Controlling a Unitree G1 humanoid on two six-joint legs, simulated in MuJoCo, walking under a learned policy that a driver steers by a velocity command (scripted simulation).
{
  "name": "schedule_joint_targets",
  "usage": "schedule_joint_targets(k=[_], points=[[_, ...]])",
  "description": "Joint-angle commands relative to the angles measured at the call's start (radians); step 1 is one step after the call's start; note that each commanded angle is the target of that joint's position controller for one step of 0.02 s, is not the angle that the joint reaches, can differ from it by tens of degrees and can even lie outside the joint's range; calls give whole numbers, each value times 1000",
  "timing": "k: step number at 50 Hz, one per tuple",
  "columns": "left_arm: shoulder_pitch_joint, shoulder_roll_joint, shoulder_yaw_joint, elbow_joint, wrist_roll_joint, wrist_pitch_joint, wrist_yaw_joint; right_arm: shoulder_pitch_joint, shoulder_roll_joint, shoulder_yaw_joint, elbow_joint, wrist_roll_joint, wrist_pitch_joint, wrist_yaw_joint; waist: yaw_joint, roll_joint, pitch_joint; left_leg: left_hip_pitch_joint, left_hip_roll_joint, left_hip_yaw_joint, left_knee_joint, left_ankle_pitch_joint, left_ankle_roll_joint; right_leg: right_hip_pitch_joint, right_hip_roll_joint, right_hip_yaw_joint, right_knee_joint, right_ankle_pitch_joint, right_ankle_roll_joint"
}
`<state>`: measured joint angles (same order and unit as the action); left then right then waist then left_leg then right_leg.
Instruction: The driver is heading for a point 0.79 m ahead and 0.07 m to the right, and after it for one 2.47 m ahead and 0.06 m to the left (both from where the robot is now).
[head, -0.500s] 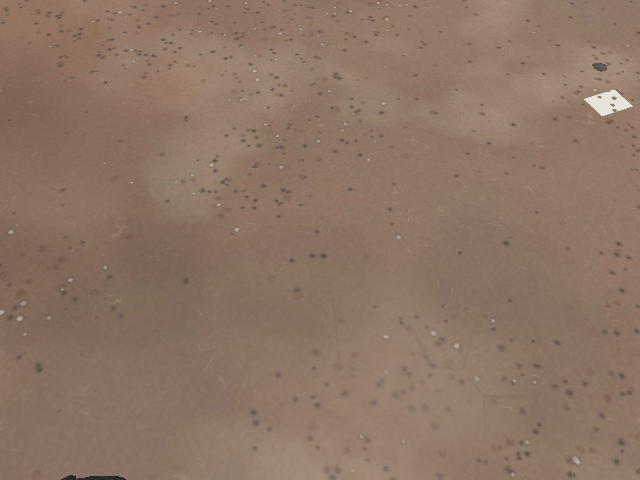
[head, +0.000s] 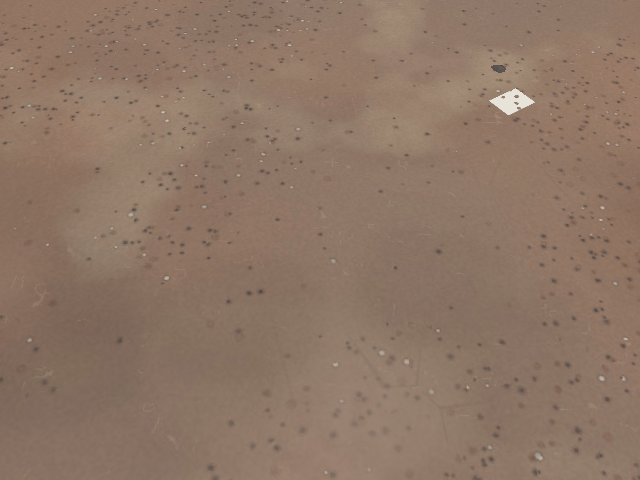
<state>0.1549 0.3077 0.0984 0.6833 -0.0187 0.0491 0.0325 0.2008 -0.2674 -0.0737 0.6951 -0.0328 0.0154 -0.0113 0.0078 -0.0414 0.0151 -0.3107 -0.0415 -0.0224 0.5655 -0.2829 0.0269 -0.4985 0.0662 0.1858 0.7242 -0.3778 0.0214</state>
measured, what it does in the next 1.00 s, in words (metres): walks ahead: right foot, then left foot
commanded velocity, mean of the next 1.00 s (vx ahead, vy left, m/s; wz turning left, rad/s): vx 0.22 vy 0.00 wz -0.15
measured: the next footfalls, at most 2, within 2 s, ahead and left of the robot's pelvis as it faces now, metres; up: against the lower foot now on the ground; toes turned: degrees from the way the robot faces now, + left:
right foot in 0.44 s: -0.01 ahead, -0.15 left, +0.00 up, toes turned -19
left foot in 0.98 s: +0.37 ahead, -0.02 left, +0.00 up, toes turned -4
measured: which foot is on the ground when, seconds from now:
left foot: down 0.00-0.44, up 0.46-0.96, down 0.98-1.00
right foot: up 0.00-0.42, down 0.44-1.00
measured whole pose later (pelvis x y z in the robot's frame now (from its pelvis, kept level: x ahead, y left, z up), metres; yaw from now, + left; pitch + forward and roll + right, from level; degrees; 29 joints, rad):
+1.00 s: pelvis +0.21 -0.08 -0.02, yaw -6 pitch +3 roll +1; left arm 0.39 0.28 0.06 0.81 0.00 -0.04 0.03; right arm 0.07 -0.27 -0.06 0.66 0.03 -0.05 0.07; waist 0.04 0.00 0.04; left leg -0.53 -0.05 0.08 0.59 -0.12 0.11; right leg 0.07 -0.05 -0.20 0.58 -0.47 0.00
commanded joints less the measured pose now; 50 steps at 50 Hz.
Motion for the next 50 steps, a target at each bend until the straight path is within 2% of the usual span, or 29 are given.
schedule_joint_targets(k=[1,2,3,5,7,9,11,14,17,19,20,21,22,23,24,25,26,27,28,30,34,38,43,44,46,47,48,49,50], points=[[13,164,54,-67,3,-27,2,-73,-143,-35,-104,-22,-31,-14,32,170,-33,82,386,-384,-304,151,204,-177,-18,3,413,-131,5],[55,147,53,-31,4,-14,9,-109,-118,-27,-115,0,-36,-19,44,135,-29,104,321,-283,-284,175,158,-178,-23,-11,453,-73,22],[69,132,50,-22,7,-6,12,-116,-108,-23,-113,15,-39,-24,38,135,-25,127,303,-229,-268,243,148,-191,-30,-19,502,-26,38],[46,107,41,-40,-1,-1,7,-75,-100,-17,-104,14,-35,-34,13,145,-32,150,277,-134,-258,365,161,-185,-30,-63,545,17,68],[-13,87,29,-75,-9,-1,3,-20,-109,-21,-90,12,-25,-43,-26,166,-34,238,285,-103,-255,392,178,-224,-49,-86,457,39,91],[-47,73,18,-102,-5,0,-3,20,-133,-31,-76,13,-17,-48,-52,179,-50,307,316,-99,-253,407,194,-222,-73,-102,365,27,107],[-58,62,9,-119,-1,1,-14,19,-157,-40,-73,16,-11,-45,-59,190,-62,317,338,-76,-253,411,204,-172,-99,-130,281,6,108],[-66,56,1,-138,0,4,-29,-6,-185,-53,-73,22,-6,-34,-60,205,-62,262,350,-20,-250,435,206,-54,-115,-188,155,-22,86],[-59,67,7,-150,-4,10,-41,-13,-200,-61,-63,37,-7,-20,-55,220,-70,248,366,12,-217,480,196,37,-98,-238,31,-17,49],[-43,63,9,-152,-9,16,-52,-11,-214,-68,-53,57,-11,-14,-43,216,-83,227,377,22,-209,291,165,114,-87,-264,-89,22,2],[-5,60,12,-138,-11,16,-58,-25,-211,-67,-48,68,-13,-12,-16,207,-85,179,365,43,-185,167,138,198,-70,-288,-187,77,-28],[69,72,22,-104,-12,12,-56,-14,-177,-57,-35,71,-16,-9,10,173,-96,82,329,77,-120,37,104,344,-37,-290,-263,82,-63],[190,114,42,-63,-19,4,-49,-11,-107,-34,-30,52,-20,0,49,41,-128,-93,265,157,79,-114,42,555,-94,-171,-311,80,-112],[260,232,59,-72,-8,-15,-35,-73,-23,0,-95,5,-31,11,61,-254,-121,-459,127,212,472,-404,-51,705,-382,297,-378,29,-254],[247,216,46,-93,15,-54,-44,-126,-104,-22,-113,33,-53,13,106,-176,-119,-571,84,28,597,-379,-52,599,-491,484,-497,-89,-388],[209,154,23,-81,17,-79,-46,-149,-157,-36,-110,65,-61,21,85,-144,-43,-594,129,-5,617,-271,-35,561,-452,387,-526,-158,-354],[169,115,8,-73,10,-93,-45,-132,-175,-42,-91,66,-65,27,59,-133,8,-597,151,-6,592,-156,-20,525,-400,285,-534,-176,-301],[124,100,0,-74,10,-98,-40,-111,-171,-43,-61,50,-68,24,38,-105,20,-573,166,-13,563,-62,-20,502,-355,208,-540,-115,-259],[102,95,-6,-73,14,-103,-36,-87,-167,-44,-45,44,-69,26,21,-111,35,-534,174,-16,536,18,-27,468,-327,133,-559,-10,-237],[115,91,-8,-62,31,-120,-28,-52,-139,-36,-13,53,-70,33,10,-76,19,-501,164,-15,531,143,-36,467,-300,29,-577,175,-214],[172,86,-8,-23,38,-135,-22,-69,-100,-23,-4,62,-67,32,34,-34,34,-523,119,-74,411,265,-55,500,-283,-121,-589,338,-184],[175,96,-5,4,30,-139,-20,-123,-76,-9,-23,60,-71,46,51,-43,78,-477,104,-41,225,363,-51,492,-290,-215,-625,379,-166],[236,113,3,59,14,-122,-14,-234,-37,16,-82,58,-83,81,91,-14,125,-483,95,44,75,297,0,605,-329,-290,-571,574,-159],[237,120,4,65,12,-116,-12,-242,-38,17,-94,59,-85,88,83,-22,115,-454,79,70,53,257,17,623,-331,-308,-535,688,-153],[227,152,10,66,11,-105,-1,-210,-69,4,-105,59,-82,94,43,-74,44,-331,18,136,51,161,60,653,-333,-337,-405,1086,-136],[221,168,13,65,11,-98,7,-146,-96,-9,-98,59,-77,92,1,-99,-11,-237,-19,159,59,112,84,662,-332,-349,-298,1264,-126],[210,183,15,63,11,-92,11,-23,-143,-32,-76,63,-73,86,-70,-100,-87,-60,-50,158,33,113,117,618,-322,-358,-130,1324,-112],[188,185,12,52,4,-98,14,137,-198,-60,-46,64,-67,69,-165,-59,-166,228,-44,96,-38,184,164,448,-287,-371,99,1197,-80],[250,76,-23,7,33,-121,2,252,-300,-84,-26,55,-59,47,-140,175,-289,657,220,-328,-20,165,306,18,-158,-349,499,410,-23]])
